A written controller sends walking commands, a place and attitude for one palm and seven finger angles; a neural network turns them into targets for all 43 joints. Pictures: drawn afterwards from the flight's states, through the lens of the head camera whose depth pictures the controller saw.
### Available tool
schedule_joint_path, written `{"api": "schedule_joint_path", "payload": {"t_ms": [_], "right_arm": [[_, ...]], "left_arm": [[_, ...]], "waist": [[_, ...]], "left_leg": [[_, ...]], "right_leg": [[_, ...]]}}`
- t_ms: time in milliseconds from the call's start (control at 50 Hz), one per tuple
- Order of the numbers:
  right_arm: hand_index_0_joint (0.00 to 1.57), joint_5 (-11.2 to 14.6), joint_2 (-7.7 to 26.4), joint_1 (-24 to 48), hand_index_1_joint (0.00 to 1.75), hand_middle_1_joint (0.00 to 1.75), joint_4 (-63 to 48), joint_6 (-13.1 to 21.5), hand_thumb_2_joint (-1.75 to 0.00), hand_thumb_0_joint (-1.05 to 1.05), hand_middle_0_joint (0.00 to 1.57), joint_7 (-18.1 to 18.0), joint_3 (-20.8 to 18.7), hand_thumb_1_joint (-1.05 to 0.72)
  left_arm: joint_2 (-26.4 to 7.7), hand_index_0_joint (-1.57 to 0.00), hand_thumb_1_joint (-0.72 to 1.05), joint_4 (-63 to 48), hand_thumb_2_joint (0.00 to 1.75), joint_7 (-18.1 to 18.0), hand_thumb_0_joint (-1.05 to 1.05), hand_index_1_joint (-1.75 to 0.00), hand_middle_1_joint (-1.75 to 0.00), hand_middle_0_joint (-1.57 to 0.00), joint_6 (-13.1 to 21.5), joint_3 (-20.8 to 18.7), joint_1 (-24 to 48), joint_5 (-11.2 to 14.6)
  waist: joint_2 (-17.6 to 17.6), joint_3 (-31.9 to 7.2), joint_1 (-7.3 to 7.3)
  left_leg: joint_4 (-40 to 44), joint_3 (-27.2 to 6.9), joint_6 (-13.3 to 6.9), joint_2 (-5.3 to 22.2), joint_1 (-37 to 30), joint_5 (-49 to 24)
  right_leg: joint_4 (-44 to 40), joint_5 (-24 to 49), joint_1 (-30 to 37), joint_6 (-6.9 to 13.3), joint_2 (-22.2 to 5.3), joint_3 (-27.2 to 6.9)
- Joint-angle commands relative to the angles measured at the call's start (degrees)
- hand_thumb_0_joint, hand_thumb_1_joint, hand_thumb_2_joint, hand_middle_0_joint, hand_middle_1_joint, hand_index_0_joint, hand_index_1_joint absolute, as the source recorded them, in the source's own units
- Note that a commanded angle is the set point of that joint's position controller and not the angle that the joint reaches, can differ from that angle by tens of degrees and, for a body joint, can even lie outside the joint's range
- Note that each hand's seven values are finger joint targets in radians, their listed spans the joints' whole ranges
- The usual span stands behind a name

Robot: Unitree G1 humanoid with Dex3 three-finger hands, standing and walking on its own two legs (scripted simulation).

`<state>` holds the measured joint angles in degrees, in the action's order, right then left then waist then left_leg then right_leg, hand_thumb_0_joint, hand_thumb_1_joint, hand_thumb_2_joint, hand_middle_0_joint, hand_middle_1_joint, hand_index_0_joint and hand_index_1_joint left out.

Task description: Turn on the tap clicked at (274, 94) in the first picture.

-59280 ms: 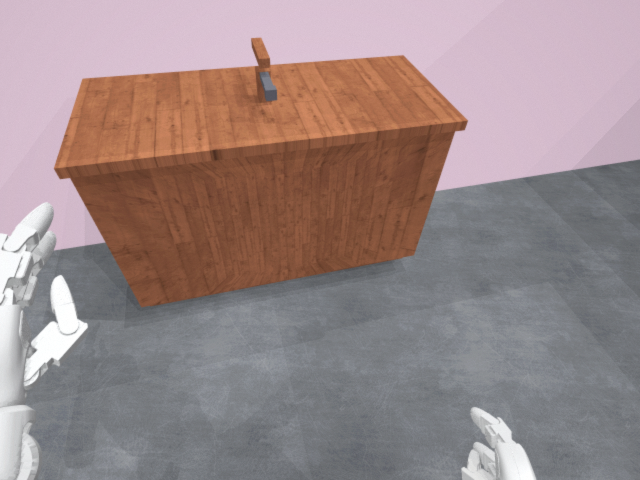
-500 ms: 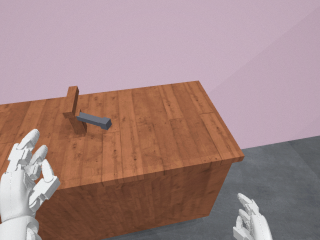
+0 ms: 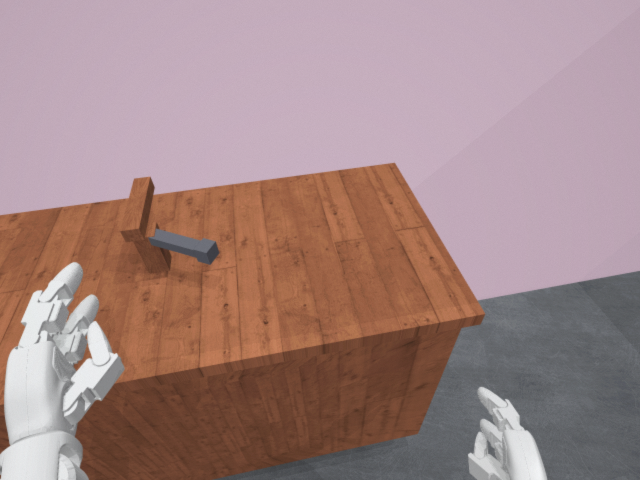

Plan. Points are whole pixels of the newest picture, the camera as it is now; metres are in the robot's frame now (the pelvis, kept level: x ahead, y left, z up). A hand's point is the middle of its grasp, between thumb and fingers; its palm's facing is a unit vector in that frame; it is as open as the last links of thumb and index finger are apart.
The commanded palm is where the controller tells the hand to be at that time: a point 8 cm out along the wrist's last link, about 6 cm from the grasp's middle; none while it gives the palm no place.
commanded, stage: reach beside the lever's end, fingers flat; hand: left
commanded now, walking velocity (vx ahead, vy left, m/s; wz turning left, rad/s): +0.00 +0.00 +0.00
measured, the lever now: (206, 251) +0.43 +0.26 +0.03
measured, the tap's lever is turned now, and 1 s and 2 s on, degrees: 58 58 58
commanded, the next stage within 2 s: none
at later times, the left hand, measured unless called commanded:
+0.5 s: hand (105, 345) +0.21 +0.27 +0.11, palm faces +0.52 -0.84 -0.13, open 7.4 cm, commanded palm +0.17 +0.31 +0.11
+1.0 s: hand (94, 331) +0.24 +0.31 +0.09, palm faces +0.54 -0.84 -0.11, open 7.6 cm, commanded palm +0.20 +0.35 +0.08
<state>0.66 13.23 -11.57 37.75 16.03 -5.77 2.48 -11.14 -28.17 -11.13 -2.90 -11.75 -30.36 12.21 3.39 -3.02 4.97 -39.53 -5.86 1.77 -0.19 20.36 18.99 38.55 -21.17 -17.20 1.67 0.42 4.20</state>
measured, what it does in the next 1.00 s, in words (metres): stands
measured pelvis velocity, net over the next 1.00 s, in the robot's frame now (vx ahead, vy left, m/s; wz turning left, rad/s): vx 0.00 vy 0.01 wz -0.01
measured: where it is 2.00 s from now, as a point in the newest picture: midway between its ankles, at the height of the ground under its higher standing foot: outside the picture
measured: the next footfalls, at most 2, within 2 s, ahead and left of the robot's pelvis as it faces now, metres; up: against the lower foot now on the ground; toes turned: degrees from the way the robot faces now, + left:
none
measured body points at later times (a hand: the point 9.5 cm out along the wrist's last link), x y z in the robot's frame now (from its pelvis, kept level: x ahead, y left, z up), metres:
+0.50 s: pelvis +0.01 +0.00 +0.00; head +0.01 -0.02 +0.45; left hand +0.18 +0.31 +0.12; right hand +0.19 -0.23 -0.08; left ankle +0.02 +0.14 -0.72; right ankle -0.01 -0.10 -0.72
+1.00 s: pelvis +0.00 +0.01 -0.01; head +0.02 +0.00 +0.44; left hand +0.20 +0.35 +0.09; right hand +0.17 -0.22 -0.09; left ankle +0.02 +0.14 -0.72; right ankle -0.01 -0.10 -0.72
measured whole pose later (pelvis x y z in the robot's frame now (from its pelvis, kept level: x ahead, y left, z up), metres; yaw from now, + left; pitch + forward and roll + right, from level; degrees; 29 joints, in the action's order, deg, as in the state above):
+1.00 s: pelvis +0.00 +0.01 -0.01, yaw -1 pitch +5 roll -1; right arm 0.6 13.8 -11.1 40.8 14.8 -5.8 0.9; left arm -15.2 3.2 -4.6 9.9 -23.1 -12.2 14.4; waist 2.1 -3.3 2.8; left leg -42.7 -4.9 1.0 -0.6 27.9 19.5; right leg 41.3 -21.2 -24.8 0.8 0.0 3.3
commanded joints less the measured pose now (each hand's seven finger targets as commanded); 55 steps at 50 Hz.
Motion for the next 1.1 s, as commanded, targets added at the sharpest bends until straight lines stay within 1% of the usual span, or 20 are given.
{"api": "schedule_joint_path", "payload": {"t_ms": [0,40,100,180,200,280,300,360,400,420,460,500,560,660,720,840,900,960,1000,1080], "right_arm": [[0.2,0.1,5.8,7.9,0.3,0.3,-9.5,3.4,-0.9,0.0,0.2,-0.5,-2.3,-0.9],[0.2,0.2,5.8,7.8,0.3,0.3,-9.0,3.0,-0.9,0.0,0.2,-0.6,-2.4,-0.9],[0.2,0.3,6.0,7.5,0.3,0.3,-8.3,2.5,-0.9,0.0,0.2,-1.0,-2.6,-0.9],[0.2,0.3,6.1,7.5,0.3,0.3,-7.8,2.6,-0.9,0.0,0.2,-1.0,-2.8,-0.9],[0.2,0.3,6.1,7.5,0.3,0.3,-7.7,2.8,-0.9,0.0,0.2,-1.1,-2.9,-0.9],[0.2,0.1,6.4,6.8,0.3,0.3,-7.2,3.3,-0.9,0.0,0.2,-0.9,-3.1,-0.9],[0.2,0.3,6.5,6.7,0.3,0.3,-6.9,3.2,-0.9,0.0,0.2,-0.9,-3.3,-0.9],[0.2,0.3,6.5,6.7,0.3,0.3,-7.0,3.2,-0.9,0.0,0.2,-0.8,-3.3,-0.9],[0.2,0.4,6.7,6.5,0.3,0.3,-6.7,3.1,-0.9,0.0,0.2,-0.9,-3.5,-0.9],[0.2,0.3,6.5,6.7,0.3,0.3,-6.9,3.0,-0.9,0.0,0.2,-0.8,-3.3,-0.9],[0.2,0.2,6.8,6.3,0.3,0.3,-6.5,2.9,-0.9,0.0,0.2,-0.8,-3.7,-0.9],[0.2,0.2,6.8,6.4,0.3,0.3,-6.5,2.8,-0.9,0.0,0.2,-0.8,-3.8,-0.9],[0.2,0.1,7.0,5.8,0.3,0.3,-6.1,2.6,-0.9,0.0,0.2,-0.6,-4.0,-0.9],[0.2,0.4,7.4,6.0,0.3,0.3,-5.3,2.3,-0.9,0.0,0.2,-1.0,-4.0,-0.9],[0.2,0.4,7.4,6.3,0.3,0.3,-5.0,2.4,-0.9,0.0,0.2,-1.1,-3.9,-0.9],[0.2,0.2,8.0,5.5,0.3,0.3,-4.9,2.4,-0.9,0.0,0.2,-0.8,-4.2,-0.9],[0.2,0.2,8.1,5.2,0.3,0.3,-4.9,1.8,-0.9,0.0,0.2,-0.7,-4.3,-0.9],[0.2,0.1,8.2,5.3,0.3,0.3,-5.2,1.4,-0.9,0.0,0.2,-0.6,-4.2,-0.9],[0.2,-0.1,8.4,4.8,0.3,0.3,-4.8,1.0,-0.9,0.0,0.2,-0.8,-4.4,-0.9],[0.2,0.0,8.7,4.7,0.3,0.3,-4.7,0.1,-0.9,0.0,0.2,-1.0,-4.3,-0.9]], "left_arm": [[-8.2,-0.2,0.9,-12.2,0.9,-0.2,0.0,-0.3,-0.3,-0.2,4.1,-6.0,3.4,-0.6],[-8.0,-0.2,0.9,-9.4,0.9,-0.1,0.0,-0.3,-0.3,-0.2,4.2,-6.7,5.1,-0.3],[-10.4,-0.2,0.9,-7.0,0.9,0.5,0.0,-0.3,-0.3,-0.2,4.5,-9.5,6.7,0.0],[-10.1,-0.2,0.9,-4.6,0.9,1.3,0.0,-0.3,-0.3,-0.2,6.5,-9.8,9.9,0.6],[-11.2,-0.2,0.9,-5.0,0.9,1.5,0.0,-0.3,-0.3,-0.2,7.1,-10.6,11.0,0.4],[-10.1,-0.2,0.9,-1.2,0.9,2.9,0.0,-0.3,-0.3,-0.2,8.8,-10.3,10.4,1.2],[-11.8,-0.2,0.9,-0.1,0.9,3.1,0.0,-0.3,-0.3,-0.2,8.9,-12.2,9.7,1.3],[-10.7,-0.2,0.9,0.8,0.9,3.5,0.0,-0.3,-0.3,-0.2,9.4,-11.1,11.2,1.4],[-13.3,-0.2,0.9,2.3,0.9,3.2,0.0,-0.3,-0.3,-0.2,9.8,-14.0,11.3,1.2],[-11.1,-0.2,0.9,2.1,0.9,3.3,0.0,-0.3,-0.3,-0.2,10.1,-11.8,13.1,1.2],[-12.1,-0.2,0.9,4.4,0.9,3.2,0.0,-0.29,-0.29,-0.2,10.8,-13.6,12.8,1.6],[-13.5,-0.2,0.9,4.2,0.9,3.3,0.0,-0.29,-0.29,-0.2,11.7,-14.6,13.5,1.2],[-12.8,-0.19,0.9,7.3,0.9,3.9,0.0,-0.28,-0.28,-0.19,12.8,-14.7,13.2,1.8],[-14.2,-0.19,0.9,11.4,0.9,5.1,0.0,-0.27,-0.27,-0.19,14.2,-15.7,19.4,2.4],[-15.1,-0.19,0.9,12.5,0.9,5.7,0.0,-0.26,-0.26,-0.19,15.3,-15.8,22.8,2.0],[-15.0,-0.18,0.9,16.8,0.9,6.3,0.0,-0.25,-0.25,-0.18,16.5,-15.6,23.8,1.9],[-17.5,-0.18,0.9,18.7,0.9,6.1,0.0,-0.24,-0.24,-0.18,16.6,-18.2,23.6,1.8],[-16.4,-0.18,0.9,20.4,0.9,6.0,0.0,-0.23,-0.23,-0.18,17.1,-17.0,26.8,2.0],[-19.1,-0.18,0.9,22.0,0.9,5.7,0.0,-0.22,-0.22,-0.18,17.7,-19.9,27.4,1.8],[-20.1,-0.17,0.9,25.8,0.9,7.1,0.0,-0.21,-0.21,-0.17,18.8,-19.6,32.5,1.9]], "waist": [[-1.7,-2.5,0.0],[-4.2,-1.7,-0.51],[-1.9,-2.1,-0.36],[-2.9,-3.5,-0.86],[-0.3,-3.8,-0.74],[-2.9,-4.7,-1.06],[-1.4,-4.7,-0.62],[-1.1,-5.1,-1.01],[-1.5,-5.0,-0.45],[-1.4,-5.1,-1.03],[-3.2,-6.0,-0.87],[-0.1,-6.9,-0.59],[-1.8,-6.8,-1.02],[-1.8,-5.9,-2.03],[1.4,-7.3,-2.23],[-0.5,-9.0,-2.27],[0.8,-9.0,-1.69],[0.0,-8.2,-2.35],[-0.6,-9.4,-2.03],[1.0,-9.6,-3.02]], "left_leg": [[5.1,2.9,-3.4,-1.1,-2.6,-7.7],[5.2,3.0,-3.4,-1.1,-2.0,-7.3],[4.8,3.4,-3.5,-1.4,-1.9,-7.9],[4.7,3.5,-3.4,-1.5,-2.1,-8.9],[4.6,3.6,-3.5,-1.5,-2.7,-9.6],[4.4,3.6,-3.4,-1.6,-2.2,-11.0],[4.5,3.6,-3.3,-1.5,-1.9,-11.2],[4.5,3.7,-3.2,-1.6,-1.8,-11.0],[4.7,3.4,-3.1,-1.5,-1.0,-11.6],[4.8,3.4,-3.0,-1.6,-1.2,-11.0],[4.4,3.4,-3.1,-1.7,-0.9,-11.1],[4.4,3.5,-2.9,-1.6,-0.9,-12.0],[3.9,3.5,-2.8,-1.6,-0.1,-12.3],[3.9,3.0,-2.8,-1.5,1.2,-8.9],[3.9,2.7,-2.7,-1.6,0.8,-8.4],[3.4,2.3,-2.5,-1.4,1.4,-9.2],[3.3,2.1,-2.3,-1.2,2.3,-9.5],[3.1,1.9,-2.3,-1.3,3.4,-7.3],[2.7,2.0,-2.5,-1.2,3.9,-7.7],[1.6,2.3,-2.6,-1.3,5.0,-6.4]], "right_leg": [[-9.5,8.3,-1.5,-0.6,-1.2,-0.9],[-9.5,8.1,-1.8,-0.8,-1.1,-1.0],[-9.9,9.0,-1.4,-0.9,-1.2,-1.8],[-9.1,10.5,-1.3,-1.0,-1.1,-1.8],[-9.0,11.4,-1.0,-0.8,-1.2,-2.0],[-8.0,13.9,-0.9,-0.9,-1.1,-1.7],[-8.2,13.9,-0.5,-0.7,-1.0,-1.7],[-7.7,13.7,-1.1,-0.8,-1.1,-1.5],[-7.6,14.0,-0.6,-0.6,-1.0,-1.5],[-7.2,13.2,-1.2,-0.6,-1.1,-1.3],[-7.2,13.5,-1.1,-0.7,-0.9,-1.4],[-6.7,14.0,-0.8,-0.4,-0.9,-1.5],[-6.2,14.8,-1.4,-0.5,-0.9,-1.3],[-6.3,10.5,-3.7,-0.5,-0.6,-1.5],[-5.7,9.4,-4.1,-0.2,-0.7,-1.6],[-4.4,10.3,-4.7,-0.2,-0.3,-1.1],[-4.0,10.2,-4.8,0.0,-0.2,-1.0],[-3.8,8.2,-6.5,-0.2,-0.2,-1.0],[-3.5,8.6,-5.9,-0.2,-0.1,-1.2],[-2.8,7.4,-7.9,-0.2,0.0,-1.7]]}}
